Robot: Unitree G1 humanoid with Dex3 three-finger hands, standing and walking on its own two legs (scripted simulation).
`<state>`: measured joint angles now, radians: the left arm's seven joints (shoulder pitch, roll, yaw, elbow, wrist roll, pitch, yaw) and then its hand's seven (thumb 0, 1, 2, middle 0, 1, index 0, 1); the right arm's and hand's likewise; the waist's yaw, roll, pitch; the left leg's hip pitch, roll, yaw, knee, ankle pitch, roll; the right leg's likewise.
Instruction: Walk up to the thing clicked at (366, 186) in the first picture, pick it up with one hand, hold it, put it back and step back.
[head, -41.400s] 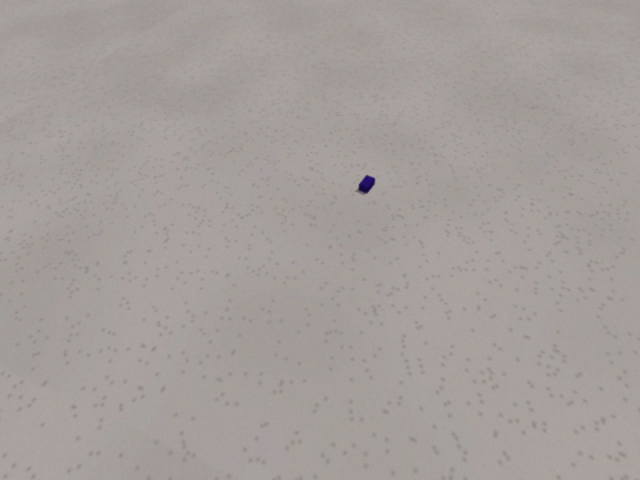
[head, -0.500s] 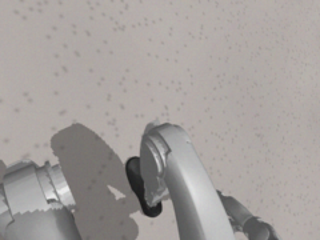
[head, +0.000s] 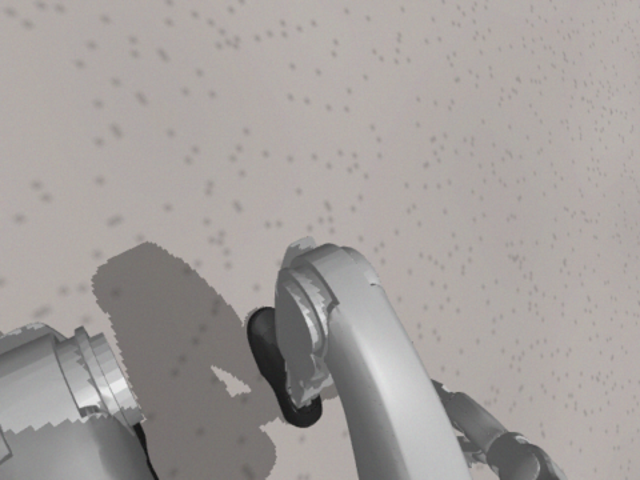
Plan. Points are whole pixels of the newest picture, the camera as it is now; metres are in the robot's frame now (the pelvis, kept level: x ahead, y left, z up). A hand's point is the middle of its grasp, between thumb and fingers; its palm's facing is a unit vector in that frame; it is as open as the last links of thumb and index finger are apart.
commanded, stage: rest palm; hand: left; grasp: from above
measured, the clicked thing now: out of the picture +0.45 +0.40 -0.29
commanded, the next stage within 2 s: close in 0.92 s
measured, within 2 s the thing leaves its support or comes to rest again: neither
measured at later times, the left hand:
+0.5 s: hand out of the picture +0.43 +0.40 -0.24, palm faces -0.45 -0.16 -0.88, open 12.7 cm
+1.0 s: hand out of the picture +0.43 +0.39 -0.25, palm faces -0.44 -0.16 -0.89, open 12.5 cm
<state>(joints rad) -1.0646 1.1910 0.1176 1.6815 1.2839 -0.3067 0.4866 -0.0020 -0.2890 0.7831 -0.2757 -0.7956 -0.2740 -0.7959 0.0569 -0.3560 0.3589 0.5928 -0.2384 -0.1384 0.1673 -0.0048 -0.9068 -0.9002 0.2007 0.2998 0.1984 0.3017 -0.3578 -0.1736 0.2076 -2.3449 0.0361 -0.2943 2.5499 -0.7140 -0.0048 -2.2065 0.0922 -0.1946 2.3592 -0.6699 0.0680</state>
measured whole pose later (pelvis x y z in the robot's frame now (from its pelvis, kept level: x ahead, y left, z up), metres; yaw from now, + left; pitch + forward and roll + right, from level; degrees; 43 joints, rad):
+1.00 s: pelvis +0.00 +0.00 +0.00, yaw -1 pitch +26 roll -16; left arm -1.07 1.20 0.11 1.67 1.30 -0.31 0.52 0.00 -0.21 0.73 -0.31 -0.77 -0.31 -0.76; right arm 0.04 -0.36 0.37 0.59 -0.25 -0.15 0.17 -0.01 -0.90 -0.90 0.20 0.30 0.20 0.30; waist -0.35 -0.19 0.21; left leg -2.35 0.03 -0.30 2.56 -0.71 0.00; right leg -2.20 0.09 -0.20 2.36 -0.66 0.07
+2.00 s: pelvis +0.00 +0.00 +0.00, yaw -1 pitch +26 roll -16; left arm -1.06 1.19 0.11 1.66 1.30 -0.32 0.52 0.00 0.25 0.37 -0.63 -0.51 -0.67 -0.47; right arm 0.04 -0.36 0.37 0.60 -0.25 -0.15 0.17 0.00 -0.89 -0.89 0.20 0.30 0.20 0.30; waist -0.35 -0.19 0.21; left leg -2.35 0.03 -0.31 2.57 -0.71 0.00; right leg -2.20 0.09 -0.21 2.36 -0.66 0.07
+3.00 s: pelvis +0.00 +0.00 +0.00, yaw -1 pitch +26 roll -16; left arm -1.06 1.18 0.12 1.65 1.29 -0.30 0.50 0.00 0.47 0.03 -0.92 -0.18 -0.96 -0.14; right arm 0.04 -0.35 0.36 0.60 -0.25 -0.15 0.17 -0.01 -0.90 -0.89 0.20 0.30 0.20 0.30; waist -0.35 -0.18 0.20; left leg -2.35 0.03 -0.30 2.56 -0.71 0.00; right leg -2.20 0.09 -0.21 2.36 -0.66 0.07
